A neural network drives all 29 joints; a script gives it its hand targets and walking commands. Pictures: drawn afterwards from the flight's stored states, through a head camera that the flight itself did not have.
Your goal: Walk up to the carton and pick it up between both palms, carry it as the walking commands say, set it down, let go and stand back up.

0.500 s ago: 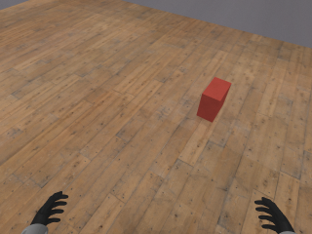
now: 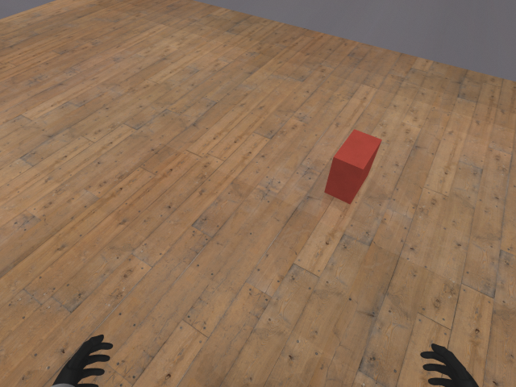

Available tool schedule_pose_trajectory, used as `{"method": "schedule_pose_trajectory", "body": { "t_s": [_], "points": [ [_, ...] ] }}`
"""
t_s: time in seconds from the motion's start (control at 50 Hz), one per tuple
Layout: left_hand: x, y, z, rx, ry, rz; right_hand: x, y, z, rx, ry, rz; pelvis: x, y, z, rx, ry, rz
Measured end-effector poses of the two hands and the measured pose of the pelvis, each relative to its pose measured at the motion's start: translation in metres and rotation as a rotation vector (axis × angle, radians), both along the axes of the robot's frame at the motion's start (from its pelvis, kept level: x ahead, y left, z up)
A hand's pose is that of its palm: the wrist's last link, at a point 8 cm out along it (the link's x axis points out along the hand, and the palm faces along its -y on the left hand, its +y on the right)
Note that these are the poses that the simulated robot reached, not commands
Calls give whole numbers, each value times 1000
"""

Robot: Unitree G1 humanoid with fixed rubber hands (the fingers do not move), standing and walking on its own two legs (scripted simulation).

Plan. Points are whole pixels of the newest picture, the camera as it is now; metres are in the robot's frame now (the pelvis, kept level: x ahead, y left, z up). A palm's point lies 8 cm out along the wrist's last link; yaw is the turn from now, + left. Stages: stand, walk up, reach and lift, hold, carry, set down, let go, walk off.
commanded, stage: stand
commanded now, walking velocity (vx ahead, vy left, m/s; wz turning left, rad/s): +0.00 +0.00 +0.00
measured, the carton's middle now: (352, 166) +1.18 -0.44 -0.64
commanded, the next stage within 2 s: walk up in 1.36 s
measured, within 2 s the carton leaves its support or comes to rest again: neither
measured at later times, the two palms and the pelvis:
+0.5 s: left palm out of the picture +0.11 +0.31 -0.08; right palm out of the picture +0.11 -0.31 -0.08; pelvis +0.00 +0.00 +0.02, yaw +0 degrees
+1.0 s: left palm out of the picture +0.10 +0.31 -0.08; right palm out of the picture +0.10 -0.31 -0.08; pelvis +0.00 +0.00 +0.02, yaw +0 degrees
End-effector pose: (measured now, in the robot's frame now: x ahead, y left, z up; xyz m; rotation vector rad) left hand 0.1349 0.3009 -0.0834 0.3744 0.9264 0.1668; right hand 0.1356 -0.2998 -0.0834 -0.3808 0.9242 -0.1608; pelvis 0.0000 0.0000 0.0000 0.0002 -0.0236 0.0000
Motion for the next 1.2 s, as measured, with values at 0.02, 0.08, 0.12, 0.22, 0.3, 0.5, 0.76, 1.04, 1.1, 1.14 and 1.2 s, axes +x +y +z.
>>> {"method": "schedule_pose_trajectory", "body": {
  "t_s": [0.02, 0.08, 0.12, 0.22, 0.3, 0.5, 0.76, 1.04, 1.1, 1.14, 1.2],
  "points": [
    [-1, 0, 0, 0, 4, 2, -1, 0, 0, 0, 5, -2, 0, 0, 1, 0, -1, 0],
    [-3, 1, 1, -1, 18, 6, -3, -1, 1, 1, 19, -7, 0, 0, 4, 0, -4, 0],
    [-4, 2, 2, -1, 27, 9, -5, -2, 1, 2, 28, -10, 0, 0, 5, 0, -6, -1],
    [-8, 3, 3, 0, 50, 17, -9, -3, 3, 2, 51, -21, -1, 0, 10, 0, -11, -1],
    [-12, 5, 3, 1, 70, 26, -13, -5, 3, 2, 70, -31, -1, 0, 12, 0, -14, -1],
    [-24, 8, 2, 4, 116, 46, -25, -8, 2, -1, 117, -56, -3, 0, 16, 0, -18, -2],
    [-33, 10, 0, 7, 153, 61, -34, -10, 0, -4, 153, -73, -3, 0, 18, 0, -17, -1],
    [-33, 12, 0, 10, 167, 70, -33, -11, 0, -6, 166, -79, 0, 0, 19, 0, -15, -1],
    [-33, 12, 0, 10, 168, 71, -33, -11, 0, -7, 168, -80, 1, 0, 19, 0, -14, -1],
    [-32, 12, 0, 11, 169, 71, -32, -12, 0, -7, 168, -80, 1, 0, 20, 0, -14, -1],
    [-32, 12, 0, 11, 169, 72, -32, -12, 0, -8, 169, -81, 2, 0, 20, 0, -13, -1]
  ]
}}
